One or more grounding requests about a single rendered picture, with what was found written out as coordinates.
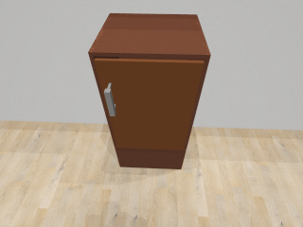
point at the cupboard door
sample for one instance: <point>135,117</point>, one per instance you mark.
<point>154,100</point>

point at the handle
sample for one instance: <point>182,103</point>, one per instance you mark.
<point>109,100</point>

